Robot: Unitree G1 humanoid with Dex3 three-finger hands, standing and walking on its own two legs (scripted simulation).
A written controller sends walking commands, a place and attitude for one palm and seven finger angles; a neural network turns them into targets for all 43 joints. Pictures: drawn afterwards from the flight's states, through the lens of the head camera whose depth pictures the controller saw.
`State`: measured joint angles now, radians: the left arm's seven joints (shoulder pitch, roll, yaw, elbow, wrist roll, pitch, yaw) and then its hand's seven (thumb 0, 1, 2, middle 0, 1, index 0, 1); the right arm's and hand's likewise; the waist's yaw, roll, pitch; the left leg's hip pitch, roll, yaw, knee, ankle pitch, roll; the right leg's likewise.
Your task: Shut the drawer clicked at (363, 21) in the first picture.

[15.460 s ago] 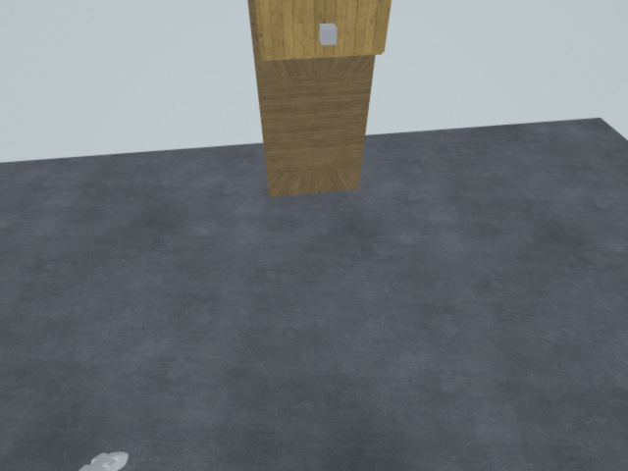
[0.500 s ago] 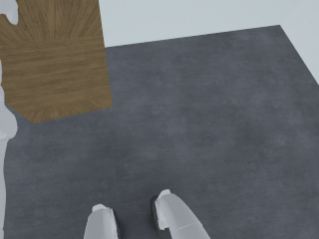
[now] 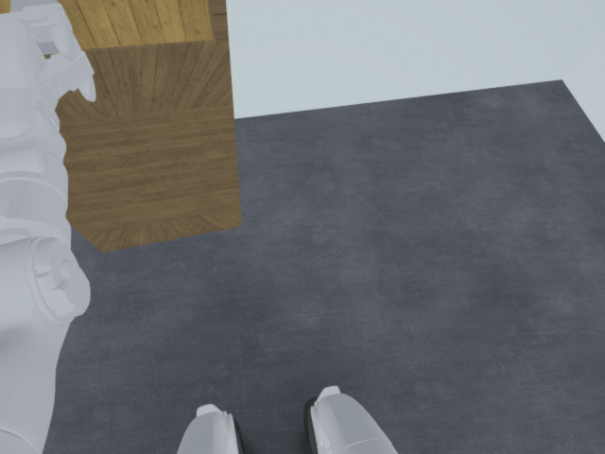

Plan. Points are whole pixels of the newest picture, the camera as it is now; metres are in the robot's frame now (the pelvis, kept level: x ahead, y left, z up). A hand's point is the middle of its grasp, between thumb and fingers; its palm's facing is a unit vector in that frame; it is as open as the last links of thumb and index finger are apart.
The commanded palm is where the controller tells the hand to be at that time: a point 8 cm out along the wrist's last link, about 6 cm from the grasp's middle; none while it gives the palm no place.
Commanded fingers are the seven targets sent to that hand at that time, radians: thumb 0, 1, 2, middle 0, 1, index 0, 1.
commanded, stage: draw the hand back to the body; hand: left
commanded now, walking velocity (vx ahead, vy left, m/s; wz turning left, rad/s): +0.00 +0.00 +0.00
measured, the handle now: (42, 13) +0.65 +0.22 +0.10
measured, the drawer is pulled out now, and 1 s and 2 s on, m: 0.00 0.00 0.00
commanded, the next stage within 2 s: step back with the hand held close in 1.48 s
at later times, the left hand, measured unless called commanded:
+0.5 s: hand (40, 128) +0.46 +0.19 +0.13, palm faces +0.10 -0.99 -0.04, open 3.3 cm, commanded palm +0.41 +0.24 +0.15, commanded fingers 0.00 0.90 0.90 -1.40 -1.60 -1.40 -1.60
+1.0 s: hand out of the picture +0.29 +0.21 +0.19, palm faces +0.35 -0.89 -0.28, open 3.3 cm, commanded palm +0.23 +0.25 +0.20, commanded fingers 0.00 0.90 0.90 -1.40 -1.60 -1.40 -1.60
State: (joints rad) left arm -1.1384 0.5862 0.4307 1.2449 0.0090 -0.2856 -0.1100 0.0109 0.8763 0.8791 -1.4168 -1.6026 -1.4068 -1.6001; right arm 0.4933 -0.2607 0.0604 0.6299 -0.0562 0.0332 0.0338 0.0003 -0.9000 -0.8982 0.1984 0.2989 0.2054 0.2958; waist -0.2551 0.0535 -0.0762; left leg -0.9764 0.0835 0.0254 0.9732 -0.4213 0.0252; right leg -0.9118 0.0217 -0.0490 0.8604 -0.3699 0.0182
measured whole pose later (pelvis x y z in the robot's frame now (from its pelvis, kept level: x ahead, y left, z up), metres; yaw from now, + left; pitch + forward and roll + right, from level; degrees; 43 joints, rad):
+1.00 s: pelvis +0.03 -0.03 +0.06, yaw +3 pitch -3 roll +0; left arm 0.09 0.30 0.18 -0.03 -0.06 -0.07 0.07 0.01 0.90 0.90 -1.40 -1.60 -1.40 -1.60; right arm 0.15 -0.23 0.06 0.61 0.02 -0.02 -0.08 0.01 -0.90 -0.90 0.20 0.30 0.20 0.30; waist 0.05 0.06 0.01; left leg -0.12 0.04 0.03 0.42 -0.24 -0.01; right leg -0.09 0.00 -0.05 0.39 -0.25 -0.01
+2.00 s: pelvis -0.01 +0.00 +0.06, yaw +2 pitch +1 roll +0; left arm 0.62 0.40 0.35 -0.53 -0.04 -0.20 0.10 0.01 0.89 0.90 -1.40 -1.60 -1.40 -1.60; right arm 0.17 -0.23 -0.01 0.54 0.01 0.01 -0.09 0.01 -0.90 -0.90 0.20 0.30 0.20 0.30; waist 0.00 0.04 0.03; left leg -0.27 0.00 0.07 0.46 -0.21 0.03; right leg -0.25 -0.04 -0.01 0.45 -0.20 0.03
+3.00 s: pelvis -0.20 -0.01 +0.04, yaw -1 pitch +3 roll -3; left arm 0.55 0.42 0.35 -0.61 -0.04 -0.29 0.13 0.01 0.89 0.90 -1.40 -1.60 -1.41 -1.60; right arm 0.11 -0.16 0.03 0.62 -0.03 -0.12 -0.05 0.01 -0.90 -0.90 0.20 0.30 0.21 0.30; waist 0.04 0.00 -0.01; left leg -0.56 0.06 0.05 0.45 -0.02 0.00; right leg -0.12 0.05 0.02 0.47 -0.39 -0.01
